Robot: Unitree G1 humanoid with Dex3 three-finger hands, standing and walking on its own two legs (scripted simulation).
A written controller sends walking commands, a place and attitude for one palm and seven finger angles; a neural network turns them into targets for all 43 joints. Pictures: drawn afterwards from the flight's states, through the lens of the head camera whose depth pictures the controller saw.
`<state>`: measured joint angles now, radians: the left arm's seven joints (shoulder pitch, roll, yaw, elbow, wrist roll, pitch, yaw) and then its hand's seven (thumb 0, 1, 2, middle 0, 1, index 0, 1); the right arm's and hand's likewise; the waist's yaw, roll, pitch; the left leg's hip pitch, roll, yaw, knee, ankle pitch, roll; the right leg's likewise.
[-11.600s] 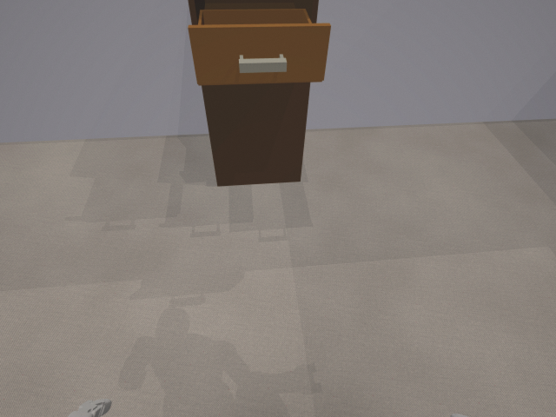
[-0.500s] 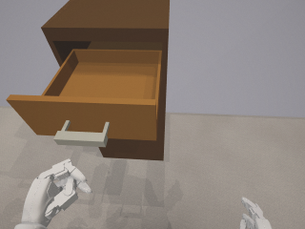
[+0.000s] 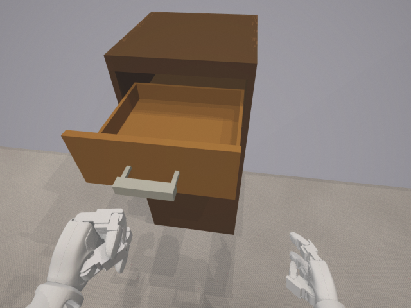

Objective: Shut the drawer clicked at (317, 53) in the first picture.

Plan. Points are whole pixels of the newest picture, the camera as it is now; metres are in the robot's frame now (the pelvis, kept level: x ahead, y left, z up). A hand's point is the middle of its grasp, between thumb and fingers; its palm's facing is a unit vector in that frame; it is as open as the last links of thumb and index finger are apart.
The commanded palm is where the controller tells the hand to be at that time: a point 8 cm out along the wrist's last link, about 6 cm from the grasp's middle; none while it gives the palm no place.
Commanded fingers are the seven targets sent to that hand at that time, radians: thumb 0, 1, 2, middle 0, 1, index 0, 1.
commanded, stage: raise the hand and make a fist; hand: left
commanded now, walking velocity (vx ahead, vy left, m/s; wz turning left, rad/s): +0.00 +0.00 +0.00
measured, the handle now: (148, 180) +0.36 +0.17 +0.06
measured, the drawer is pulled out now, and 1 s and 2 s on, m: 0.30 0.30 0.30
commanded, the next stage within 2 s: bring the fist close to the handle in 0.44 s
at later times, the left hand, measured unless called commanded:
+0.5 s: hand (126, 243) +0.17 +0.14 +0.15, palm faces +0.03 -1.00 -0.10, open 3.2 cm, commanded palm +0.14 +0.19 +0.16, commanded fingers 0.00 0.90 0.90 -1.40 -1.60 -1.40 -1.60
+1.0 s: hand (137, 233) +0.21 +0.14 +0.10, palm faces +0.00 -1.00 -0.05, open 3.2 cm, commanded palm +0.19 +0.19 +0.11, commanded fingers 0.00 0.90 0.90 -1.40 -1.60 -1.40 -1.60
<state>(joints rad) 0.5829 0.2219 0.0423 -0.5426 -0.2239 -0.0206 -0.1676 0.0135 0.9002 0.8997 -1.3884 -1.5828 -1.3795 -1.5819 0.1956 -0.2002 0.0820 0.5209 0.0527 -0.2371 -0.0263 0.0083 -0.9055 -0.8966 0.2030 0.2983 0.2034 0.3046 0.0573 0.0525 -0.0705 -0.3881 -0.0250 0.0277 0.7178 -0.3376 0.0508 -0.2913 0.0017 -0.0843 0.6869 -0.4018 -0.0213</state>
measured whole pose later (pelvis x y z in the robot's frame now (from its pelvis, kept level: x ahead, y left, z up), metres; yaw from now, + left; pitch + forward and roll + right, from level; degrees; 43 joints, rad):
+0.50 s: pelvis +0.00 -0.03 +0.01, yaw +0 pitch -1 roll +0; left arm 0.55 0.24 0.16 -0.47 -0.30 -0.03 -0.19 0.01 0.90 0.90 -1.41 -1.60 -1.40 -1.60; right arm 0.26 -0.26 0.04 0.61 0.07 -0.30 -0.06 0.01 -0.91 -0.90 0.20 0.30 0.20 0.30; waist 0.04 0.08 -0.07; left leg -0.33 0.01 0.01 0.66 -0.30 0.00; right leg -0.23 0.04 -0.10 0.62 -0.37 -0.07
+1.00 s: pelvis +0.01 -0.04 +0.01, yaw +0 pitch +2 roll +0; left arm 0.46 0.21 0.17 -0.22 -0.28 -0.15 -0.27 0.01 0.90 0.90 -1.40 -1.60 -1.40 -1.60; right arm 0.22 -0.27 0.02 0.63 0.05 -0.31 -0.06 0.01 -0.91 -0.90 0.20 0.30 0.20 0.30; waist 0.03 0.04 -0.05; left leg -0.37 0.00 0.01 0.65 -0.32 0.00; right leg -0.28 0.04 -0.09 0.64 -0.39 -0.06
